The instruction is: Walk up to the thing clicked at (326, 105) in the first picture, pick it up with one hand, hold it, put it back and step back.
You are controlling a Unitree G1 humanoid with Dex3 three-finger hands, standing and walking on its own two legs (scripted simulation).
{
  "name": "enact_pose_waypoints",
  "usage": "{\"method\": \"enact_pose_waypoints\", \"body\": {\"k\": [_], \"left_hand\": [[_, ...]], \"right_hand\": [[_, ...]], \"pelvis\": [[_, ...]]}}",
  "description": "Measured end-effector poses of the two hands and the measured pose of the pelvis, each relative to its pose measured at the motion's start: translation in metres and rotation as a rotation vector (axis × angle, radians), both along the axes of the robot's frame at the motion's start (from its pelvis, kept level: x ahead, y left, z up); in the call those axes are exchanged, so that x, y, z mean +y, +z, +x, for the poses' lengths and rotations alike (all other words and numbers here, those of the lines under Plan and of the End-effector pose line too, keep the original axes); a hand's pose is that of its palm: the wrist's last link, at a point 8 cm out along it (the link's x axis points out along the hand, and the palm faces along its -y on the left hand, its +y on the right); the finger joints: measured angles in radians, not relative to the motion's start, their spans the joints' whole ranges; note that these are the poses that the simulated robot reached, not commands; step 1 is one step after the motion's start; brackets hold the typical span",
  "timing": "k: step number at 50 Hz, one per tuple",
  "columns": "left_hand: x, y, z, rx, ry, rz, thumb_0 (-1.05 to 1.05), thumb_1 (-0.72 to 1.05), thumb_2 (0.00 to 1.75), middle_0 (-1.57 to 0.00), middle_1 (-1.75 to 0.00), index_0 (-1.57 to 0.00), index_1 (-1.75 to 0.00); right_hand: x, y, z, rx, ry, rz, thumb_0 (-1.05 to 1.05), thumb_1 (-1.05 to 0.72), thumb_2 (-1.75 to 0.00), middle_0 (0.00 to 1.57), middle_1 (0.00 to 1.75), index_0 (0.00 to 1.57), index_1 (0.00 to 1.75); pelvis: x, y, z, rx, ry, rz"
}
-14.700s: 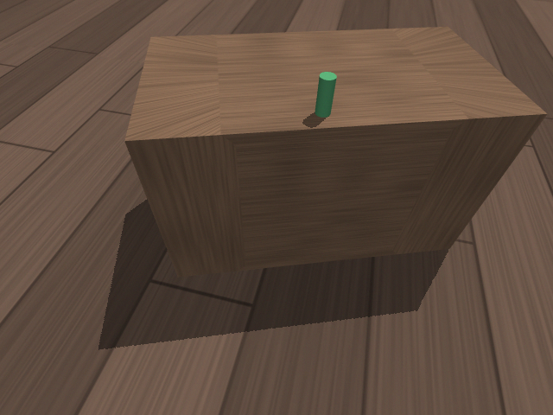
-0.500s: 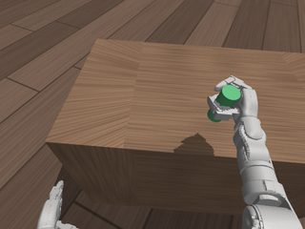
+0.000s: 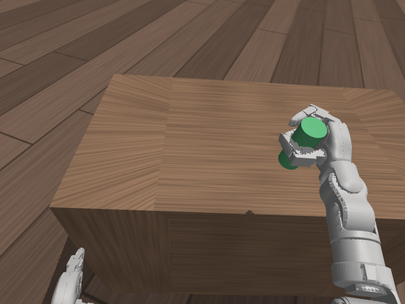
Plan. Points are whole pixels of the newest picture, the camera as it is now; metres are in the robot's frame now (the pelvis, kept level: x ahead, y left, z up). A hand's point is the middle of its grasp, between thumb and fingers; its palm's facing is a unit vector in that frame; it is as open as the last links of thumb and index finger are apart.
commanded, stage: lift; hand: right
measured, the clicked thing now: (300, 145) +0.38 -0.16 +0.16
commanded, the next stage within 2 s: hold in 0.56 s
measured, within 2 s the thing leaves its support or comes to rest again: neither
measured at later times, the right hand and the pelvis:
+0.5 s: hand (317, 133) +0.35 -0.17 +0.21, palm faces +0.07 +1.00 -0.02, open 6.3 cm; pelvis +0.00 +0.00 +0.01, yaw -1 degrees
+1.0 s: hand (325, 123) +0.35 -0.17 +0.23, palm faces +0.05 +1.00 -0.03, open 6.2 cm; pelvis +0.01 +0.00 +0.01, yaw -1 degrees
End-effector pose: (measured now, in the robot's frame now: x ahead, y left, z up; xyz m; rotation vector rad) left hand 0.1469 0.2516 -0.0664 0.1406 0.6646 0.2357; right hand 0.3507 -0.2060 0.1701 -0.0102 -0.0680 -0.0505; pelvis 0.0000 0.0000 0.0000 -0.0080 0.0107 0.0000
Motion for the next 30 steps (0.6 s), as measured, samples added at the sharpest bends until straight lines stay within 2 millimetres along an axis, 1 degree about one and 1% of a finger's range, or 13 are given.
{"method": "enact_pose_waypoints", "body": {"k": [6, 17, 24, 30], "left_hand": [[0.003, 0.003, 0.001, -0.014, -0.003, 0.01, -0.01, -0.52, 0.04, -0.05, -0.05, -0.06, -0.04], [-0.006, -0.001, 0.004, -0.015, -0.018, -0.026, -0.01, -0.52, 0.04, -0.05, -0.04, -0.06, -0.04], [-0.004, 0.002, 0.009, -0.026, -0.02, -0.019, -0.01, -0.52, 0.04, -0.05, -0.05, -0.06, -0.04], [-0.003, 0.004, 0.013, -0.038, -0.022, -0.013, -0.01, -0.52, 0.04, -0.05, -0.05, -0.06, -0.05]], "right_hand": [[-0.001, 0.012, -0.007, -0.014, 0.003, 0.0, -0.06, 0.04, -1.19, 0.85, 1.22, 0.98, 1.27], [-0.008, 0.029, -0.018, -0.003, -0.01, -0.006, -0.06, 0.04, -1.2, 0.85, 1.22, 0.98, 1.27], [-0.015, 0.036, -0.021, -0.002, -0.018, -0.007, -0.06, 0.04, -1.2, 0.85, 1.23, 0.98, 1.27], [-0.016, 0.042, -0.021, -0.003, -0.008, -0.005, -0.06, 0.04, -1.2, 0.85, 1.23, 0.98, 1.27]], "pelvis": [[0.0, 0.002, -0.001, -0.013, -0.001, 0.002], [-0.002, 0.005, -0.001, -0.029, -0.006, 0.004], [-0.003, 0.006, 0.001, -0.033, -0.01, 0.004], [-0.003, 0.007, 0.004, -0.034, -0.012, 0.005]]}}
